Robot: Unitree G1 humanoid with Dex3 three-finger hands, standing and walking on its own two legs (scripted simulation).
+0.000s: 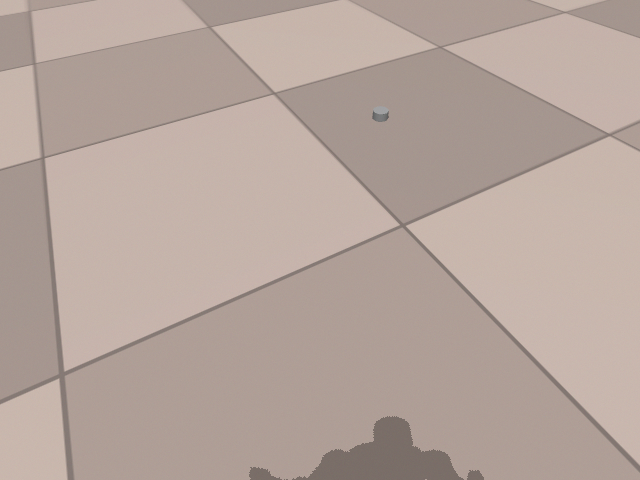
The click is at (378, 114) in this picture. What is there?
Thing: low tin
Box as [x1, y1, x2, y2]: [373, 106, 388, 121]
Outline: 375,107 373,109 373,119 377,121 385,120 387,118 387,108 382,106
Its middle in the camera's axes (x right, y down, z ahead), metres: +0.38 -0.74 +2.33
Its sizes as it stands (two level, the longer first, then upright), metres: 0.093 0.093 0.050
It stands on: the floor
